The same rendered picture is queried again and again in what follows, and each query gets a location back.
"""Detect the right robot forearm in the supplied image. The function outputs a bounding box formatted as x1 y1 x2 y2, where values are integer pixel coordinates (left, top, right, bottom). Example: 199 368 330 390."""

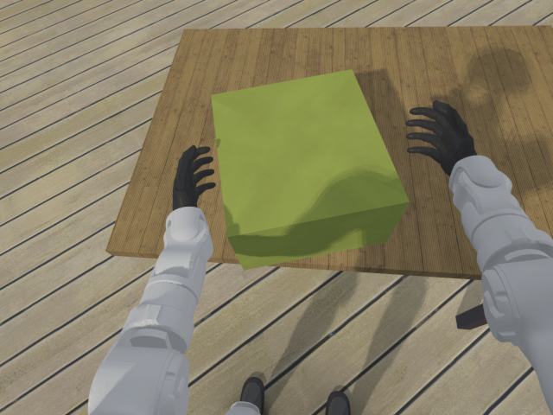
449 156 553 274

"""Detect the robot left foot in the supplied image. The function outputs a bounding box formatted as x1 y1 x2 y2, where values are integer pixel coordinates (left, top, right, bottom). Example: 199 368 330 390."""
240 377 264 415

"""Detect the table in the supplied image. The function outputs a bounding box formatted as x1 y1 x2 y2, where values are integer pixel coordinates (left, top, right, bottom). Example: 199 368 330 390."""
105 25 553 329

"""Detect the carton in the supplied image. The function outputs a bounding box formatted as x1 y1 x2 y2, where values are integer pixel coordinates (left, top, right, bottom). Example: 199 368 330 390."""
211 69 410 270

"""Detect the left robot upper arm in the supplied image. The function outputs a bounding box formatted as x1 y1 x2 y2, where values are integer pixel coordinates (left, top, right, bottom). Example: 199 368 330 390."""
89 346 189 415

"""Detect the right robot upper arm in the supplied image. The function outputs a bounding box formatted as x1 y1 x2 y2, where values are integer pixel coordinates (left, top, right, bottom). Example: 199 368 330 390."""
481 258 553 415

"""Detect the robot right hand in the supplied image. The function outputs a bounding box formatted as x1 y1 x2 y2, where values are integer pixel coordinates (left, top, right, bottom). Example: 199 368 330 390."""
406 100 478 176

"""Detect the left robot shin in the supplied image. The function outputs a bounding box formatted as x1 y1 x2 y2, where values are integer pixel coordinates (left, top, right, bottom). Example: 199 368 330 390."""
231 401 260 414

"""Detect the robot left hand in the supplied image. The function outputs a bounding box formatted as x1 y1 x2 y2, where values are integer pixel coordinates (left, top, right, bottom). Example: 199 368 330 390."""
173 145 216 211

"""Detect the left robot forearm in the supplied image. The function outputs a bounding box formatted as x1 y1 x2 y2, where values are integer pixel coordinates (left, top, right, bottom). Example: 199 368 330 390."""
88 207 213 415

